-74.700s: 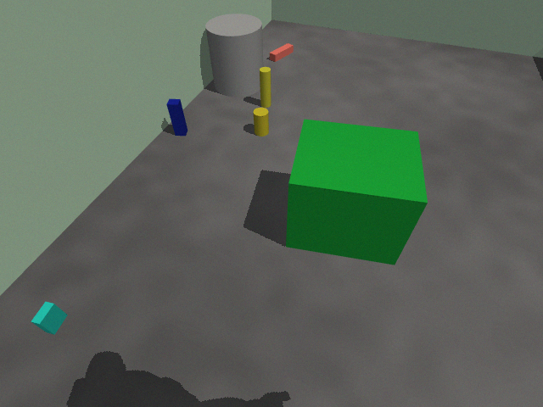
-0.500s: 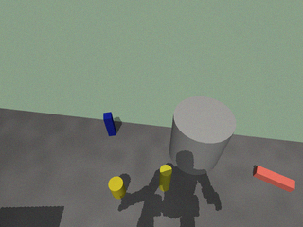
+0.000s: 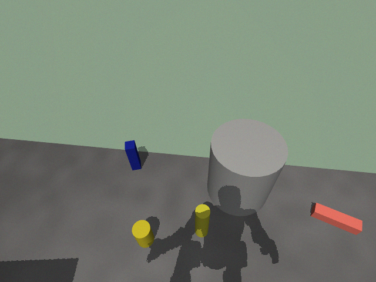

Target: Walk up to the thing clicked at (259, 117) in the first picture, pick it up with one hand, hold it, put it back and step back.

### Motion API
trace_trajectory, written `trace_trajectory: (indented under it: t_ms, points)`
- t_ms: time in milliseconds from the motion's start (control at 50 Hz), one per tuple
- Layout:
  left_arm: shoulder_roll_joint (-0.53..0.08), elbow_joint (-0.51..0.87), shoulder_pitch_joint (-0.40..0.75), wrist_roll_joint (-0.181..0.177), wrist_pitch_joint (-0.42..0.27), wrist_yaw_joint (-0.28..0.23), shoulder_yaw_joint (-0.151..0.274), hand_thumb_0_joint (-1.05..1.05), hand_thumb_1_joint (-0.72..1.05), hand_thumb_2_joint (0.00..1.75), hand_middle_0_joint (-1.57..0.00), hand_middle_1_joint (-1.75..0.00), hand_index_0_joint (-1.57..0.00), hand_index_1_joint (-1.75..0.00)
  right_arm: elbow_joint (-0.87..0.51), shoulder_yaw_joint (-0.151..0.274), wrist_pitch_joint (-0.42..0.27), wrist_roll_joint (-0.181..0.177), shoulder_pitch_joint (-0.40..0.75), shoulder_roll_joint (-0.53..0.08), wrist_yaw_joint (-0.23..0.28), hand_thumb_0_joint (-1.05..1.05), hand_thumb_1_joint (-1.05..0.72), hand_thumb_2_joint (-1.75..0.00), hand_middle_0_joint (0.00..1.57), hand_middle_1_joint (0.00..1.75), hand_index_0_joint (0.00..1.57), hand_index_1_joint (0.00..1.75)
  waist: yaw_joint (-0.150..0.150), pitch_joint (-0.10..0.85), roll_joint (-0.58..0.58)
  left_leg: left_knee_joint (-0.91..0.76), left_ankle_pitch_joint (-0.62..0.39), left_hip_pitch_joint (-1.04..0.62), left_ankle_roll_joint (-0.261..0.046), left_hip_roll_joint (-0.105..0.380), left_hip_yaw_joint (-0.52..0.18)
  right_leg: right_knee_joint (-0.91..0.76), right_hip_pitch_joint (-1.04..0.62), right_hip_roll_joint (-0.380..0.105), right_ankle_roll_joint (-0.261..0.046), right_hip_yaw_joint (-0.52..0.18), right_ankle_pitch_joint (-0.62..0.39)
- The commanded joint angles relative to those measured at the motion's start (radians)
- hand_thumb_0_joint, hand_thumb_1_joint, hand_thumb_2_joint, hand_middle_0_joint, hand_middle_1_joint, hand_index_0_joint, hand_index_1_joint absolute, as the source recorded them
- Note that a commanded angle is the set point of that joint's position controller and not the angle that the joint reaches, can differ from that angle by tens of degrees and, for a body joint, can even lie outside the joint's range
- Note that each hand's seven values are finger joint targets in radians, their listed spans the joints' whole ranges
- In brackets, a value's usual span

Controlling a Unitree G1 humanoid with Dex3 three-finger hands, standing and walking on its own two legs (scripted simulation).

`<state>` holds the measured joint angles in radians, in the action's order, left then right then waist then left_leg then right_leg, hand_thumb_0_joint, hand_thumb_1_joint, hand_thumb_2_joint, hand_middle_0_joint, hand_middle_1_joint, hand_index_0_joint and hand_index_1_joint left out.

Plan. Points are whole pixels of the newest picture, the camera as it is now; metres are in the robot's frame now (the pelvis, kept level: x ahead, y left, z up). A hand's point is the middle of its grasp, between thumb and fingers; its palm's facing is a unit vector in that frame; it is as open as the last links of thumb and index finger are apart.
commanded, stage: stand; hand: left
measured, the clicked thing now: (143, 234) +0.46 +0.26 -0.71
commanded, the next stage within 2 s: step back in 0.90 s
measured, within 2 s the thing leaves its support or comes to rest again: neither
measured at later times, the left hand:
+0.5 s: hand out of the picture +0.09 +0.25 -0.16, palm faces -0.02 -0.94 -0.34, open 7.4 cm
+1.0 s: hand out of the picture +0.10 +0.26 -0.16, palm faces +0.00 -0.93 -0.36, open 7.4 cm
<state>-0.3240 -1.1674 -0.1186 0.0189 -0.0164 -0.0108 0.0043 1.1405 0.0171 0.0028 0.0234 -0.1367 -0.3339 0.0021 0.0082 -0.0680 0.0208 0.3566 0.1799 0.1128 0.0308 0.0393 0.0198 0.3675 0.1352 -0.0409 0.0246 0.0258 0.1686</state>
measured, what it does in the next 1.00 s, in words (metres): stands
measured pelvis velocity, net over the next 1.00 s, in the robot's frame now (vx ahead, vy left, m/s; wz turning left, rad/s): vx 0.01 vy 0.00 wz -0.02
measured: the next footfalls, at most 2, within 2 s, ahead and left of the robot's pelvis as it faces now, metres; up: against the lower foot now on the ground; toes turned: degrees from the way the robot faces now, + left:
right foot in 1.68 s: -0.09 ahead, -0.07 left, +0.00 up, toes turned -3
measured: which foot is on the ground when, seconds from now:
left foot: down 0.00-1.00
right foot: down 0.00-1.00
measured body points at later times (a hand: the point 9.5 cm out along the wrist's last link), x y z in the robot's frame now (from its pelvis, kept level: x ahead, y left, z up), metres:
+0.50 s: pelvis +0.01 +0.00 +0.00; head +0.02 -0.01 +0.45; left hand +0.09 +0.30 -0.13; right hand +0.07 -0.30 -0.14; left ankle +0.01 +0.14 -0.75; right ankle +0.02 -0.13 -0.75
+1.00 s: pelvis +0.01 +0.00 +0.00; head +0.04 -0.01 +0.44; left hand +0.10 +0.30 -0.13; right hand +0.09 -0.30 -0.14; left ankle +0.01 +0.14 -0.75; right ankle +0.02 -0.13 -0.75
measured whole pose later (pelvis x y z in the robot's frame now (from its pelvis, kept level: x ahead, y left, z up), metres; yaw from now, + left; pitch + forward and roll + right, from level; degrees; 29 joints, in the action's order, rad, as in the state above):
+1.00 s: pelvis +0.01 +0.00 +0.00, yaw -1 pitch -2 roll +0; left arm -0.35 -1.09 -0.08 -0.01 0.00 -0.01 0.04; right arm 1.10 0.02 0.02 0.01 -0.08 -0.35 -0.01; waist 0.00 -0.11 0.01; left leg 0.42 0.22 0.16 0.03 0.05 0.04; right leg 0.43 0.20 -0.03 0.02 0.01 0.20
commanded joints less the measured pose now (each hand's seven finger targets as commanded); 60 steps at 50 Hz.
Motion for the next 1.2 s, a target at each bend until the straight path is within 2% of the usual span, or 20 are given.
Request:
trace_trajectory:
  t_ms: [0, 100, 160, 260, 440, 540, 600, 800, 860, 880, 900, 960, 980, 1040, 1080, 1100, 1120, 1140, 1160, 1180]
  points:
    - [-0.220, 0.058, 0.045, 0.000, -0.019, -0.011, 0.042, 0.00, 0.90, 0.90, -0.20, -0.30, -0.20, -0.30, -0.050, 0.033, -0.019, -0.001, 0.030, -0.190, 0.010, 0.00, -0.90, -0.90, 0.20, 0.30, 0.20, 0.30, -0.006, 0.054, -0.029, -0.079, -0.016, 0.023, -0.035, 0.077, -0.073, -0.091, -0.008, -0.094, -0.029, -0.099, -0.040]
    - [-0.218, 0.053, 0.045, 0.000, -0.015, -0.009, 0.043, 0.00, 0.90, 0.90, -0.20, -0.30, -0.20, -0.30, -0.049, 0.032, -0.018, -0.003, 0.044, -0.194, 0.009, 0.00, -0.90, -0.90, 0.20, 0.30, 0.20, 0.30, -0.002, 0.042, -0.023, -0.086, 0.008, 0.021, -0.035, 0.082, -0.075, -0.096, 0.006, -0.088, -0.032, -0.097, 0.003]
    - [-0.220, 0.057, 0.052, -0.001, -0.017, -0.009, 0.045, 0.00, 0.90, 0.90, -0.20, -0.30, -0.20, -0.30, -0.049, 0.033, -0.019, -0.002, 0.032, -0.197, 0.010, 0.00, -0.90, -0.90, 0.20, 0.30, 0.20, 0.30, -0.008, 0.061, -0.030, -0.082, -0.019, 0.014, -0.036, 0.085, -0.071, -0.093, -0.011, -0.092, -0.031, -0.099, -0.048]
    - [-0.214, 0.060, 0.055, -0.002, -0.016, -0.007, 0.044, 0.00, 0.90, 0.90, -0.20, -0.30, -0.20, -0.30, -0.051, 0.032, -0.020, -0.002, 0.043, -0.197, 0.010, 0.00, -0.90, -0.90, 0.20, 0.30, 0.20, 0.30, -0.007, 0.060, -0.015, -0.084, -0.035, 0.012, -0.034, 0.088, -0.070, -0.088, -0.012, -0.091, -0.034, -0.096, -0.049]
    - [-0.214, 0.063, 0.055, -0.004, -0.015, -0.006, 0.043, 0.00, 0.90, 0.90, -0.20, -0.30, -0.20, -0.30, -0.049, 0.027, -0.025, -0.005, 0.045, -0.202, 0.012, 0.00, -0.90, -0.90, 0.20, 0.30, 0.20, 0.30, -0.006, 0.096, -0.009, -0.084, -0.113, -0.017, -0.034, 0.096, -0.064, -0.069, -0.046, -0.096, -0.031, -0.090, -0.170]
    - [-0.215, 0.066, 0.061, -0.005, -0.011, -0.003, 0.043, 0.00, 0.90, 0.90, -0.20, -0.30, -0.20, -0.30, -0.049, 0.028, -0.023, -0.003, 0.049, -0.202, 0.012, 0.00, -0.90, -0.90, 0.20, 0.30, 0.20, 0.30, -0.007, 0.064, -0.016, -0.101, -0.061, -0.005, -0.030, 0.095, -0.065, -0.079, -0.015, -0.089, -0.031, -0.089, -0.097]
    - [-0.213, 0.070, 0.060, -0.005, -0.013, -0.003, 0.043, 0.00, 0.90, 0.90, -0.20, -0.30, -0.20, -0.30, -0.051, 0.030, -0.026, -0.004, 0.050, -0.209, 0.011, 0.00, -0.90, -0.90, 0.20, 0.30, 0.20, 0.30, -0.009, 0.091, -0.013, -0.090, -0.105, -0.014, -0.035, 0.100, -0.061, -0.073, -0.039, -0.097, -0.034, -0.095, -0.160]
    - [-0.221, 0.072, 0.057, -0.007, -0.012, -0.003, 0.045, 0.00, 0.90, 0.90, -0.20, -0.30, -0.20, -0.30, -0.051, 0.030, -0.027, -0.005, 0.060, -0.204, 0.011, 0.00, -0.90, -0.90, 0.20, 0.30, 0.20, 0.30, -0.009, 0.100, -0.030, -0.089, -0.136, -0.044, -0.031, 0.103, -0.057, -0.062, -0.032, -0.093, -0.034, -0.088, -0.181]
    - [-0.219, 0.075, 0.060, -0.007, -0.012, -0.003, 0.044, 0.00, 0.90, 0.90, -0.20, -0.30, -0.20, -0.30, -0.050, 0.028, -0.027, -0.006, 0.055, -0.208, 0.011, 0.00, -0.90, -0.90, 0.20, 0.30, 0.20, 0.30, -0.011, 0.086, -0.017, -0.094, -0.109, -0.022, -0.029, 0.098, -0.053, -0.075, -0.035, -0.095, -0.031, -0.096, -0.169]
    - [-0.292, 0.109, 0.058, -0.025, -0.001, -0.007, 0.088, 0.00, 0.90, 0.90, -0.20, -0.30, -0.20, -0.30, -0.067, 0.051, -0.007, -0.010, 0.090, -0.259, 0.006, 0.00, -0.90, -0.90, 0.20, 0.30, 0.20, 0.30, -0.005, -0.016, -0.039, 0.005, -0.225, 0.057, -0.054, 0.082, -0.071, 0.011, 0.051, -0.083, -0.042, -0.106, -0.308]
    - [-0.288, 0.120, 0.038, -0.028, 0.003, -0.011, 0.090, 0.00, 0.90, 0.90, -0.20, -0.30, -0.20, -0.30, -0.082, 0.053, -0.001, -0.018, 0.075, -0.252, 0.006, 0.00, -0.90, -0.90, 0.20, 0.30, 0.20, 0.30, -0.008, 0.011, -0.033, 0.033, -0.261, 0.053, -0.061, 0.085, -0.058, 0.035, 0.053, -0.082, -0.050, -0.100, -0.330]
    - [-0.282, 0.157, 0.031, -0.024, 0.007, -0.013, 0.099, 0.00, 0.90, 0.90, -0.20, -0.30, -0.20, -0.30, -0.107, 0.062, 0.009, -0.023, 0.052, -0.238, 0.003, 0.00, -0.90, -0.90, 0.20, 0.30, 0.20, 0.30, -0.017, 0.109, -0.058, 0.121, -0.253, 0.032, -0.071, 0.066, -0.040, 0.062, 0.033, -0.099, -0.091, -0.115, -0.351]
    - [-0.282, 0.175, 0.043, -0.021, 0.010, -0.013, 0.100, 0.00, 0.90, 0.90, -0.20, -0.30, -0.20, -0.30, -0.115, 0.066, 0.013, -0.022, 0.047, -0.239, 0.002, 0.00, -0.90, -0.90, 0.20, 0.30, 0.20, 0.30, -0.022, 0.138, -0.070, 0.157, -0.209, 0.040, -0.071, 0.050, -0.028, 0.059, 0.038, -0.116, -0.107, -0.136, -0.341]
    - [-0.322, 0.215, 0.049, -0.011, 0.018, -0.016, 0.111, 0.00, 0.90, 0.90, -0.20, -0.30, -0.20, -0.30, -0.146, 0.067, 0.027, -0.024, 0.043, -0.217, -0.001, 0.00, -0.90, -0.90, 0.20, 0.30, 0.20, 0.30, -0.011, 0.160, -0.133, 0.317, -0.050, 0.066, -0.058, -0.033, 0.004, 0.025, 0.086, -0.204, -0.189, -0.232, -0.356]
    - [-0.338, 0.255, 0.086, 0.003, 0.023, -0.019, 0.118, 0.00, 0.90, 0.90, -0.20, -0.30, -0.20, -0.30, -0.159, 0.074, 0.039, -0.018, 0.009, -0.211, -0.004, 0.00, -0.90, -0.90, 0.20, 0.30, 0.20, 0.30, -0.014, 0.158, -0.216, 0.464, 0.263, 0.129, -0.059, -0.081, 0.001, 0.024, 0.103, -0.280, -0.263, -0.292, -0.358]
    - [-0.342, 0.274, 0.094, 0.011, 0.024, -0.018, 0.120, 0.00, 0.90, 0.90, -0.20, -0.30, -0.20, -0.30, -0.166, 0.075, 0.046, -0.016, -0.011, -0.205, -0.009, 0.00, -0.90, -0.90, 0.20, 0.30, 0.20, 0.30, -0.015, 0.152, -0.236, 0.520, 0.357, 0.145, -0.065, -0.083, -0.018, 0.035, 0.128, -0.293, -0.280, -0.285, -0.345]
    - [-0.340, 0.290, 0.123, 0.016, 0.027, -0.018, 0.121, 0.00, 0.90, 0.90, -0.20, -0.30, -0.20, -0.30, -0.169, 0.078, 0.047, -0.016, -0.051, -0.206, -0.012, 0.00, -0.90, -0.90, 0.20, 0.30, 0.20, 0.30, -0.037, 0.149, -0.258, 0.501, 0.362, 0.143, -0.074, -0.062, -0.040, 0.043, 0.149, -0.292, -0.272, -0.268, -0.309]
    - [-0.329, 0.306, 0.141, 0.014, 0.031, -0.017, 0.118, 0.00, 0.90, 0.90, -0.20, -0.30, -0.20, -0.30, -0.167, 0.081, 0.044, -0.019, -0.064, -0.216, -0.014, 0.00, -0.90, -0.90, 0.20, 0.30, 0.20, 0.30, -0.043, 0.149, -0.245, 0.477, 0.319, 0.114, -0.079, -0.064, -0.039, 0.072, 0.177, -0.267, -0.247, -0.238, -0.292]
    - [-0.324, 0.324, 0.175, 0.013, 0.034, -0.019, 0.114, 0.00, 0.90, 0.90, -0.20, -0.30, -0.20, -0.30, -0.169, 0.084, 0.037, -0.020, -0.104, -0.216, -0.012, 0.00, -0.90, -0.90, 0.20, 0.30, 0.20, 0.30, -0.071, 0.153, -0.252, 0.355, 0.219, 0.106, -0.084, -0.038, -0.049, 0.136, 0.159, -0.236, -0.201, -0.209, -0.281]
    - [-0.290, 0.327, 0.157, 0.005, 0.042, -0.017, 0.104, 0.00, 0.90, 0.90, -0.20, -0.30, -0.20, -0.30, -0.168, 0.088, 0.027, -0.015, -0.093, -0.237, -0.007, 0.00, -0.90, -0.90, 0.20, 0.30, 0.20, 0.30, -0.063, 0.141, -0.150, 0.192, 0.002, 0.105, -0.084, -0.005, -0.061, 0.215, 0.164, -0.154, -0.148, -0.155, -0.194]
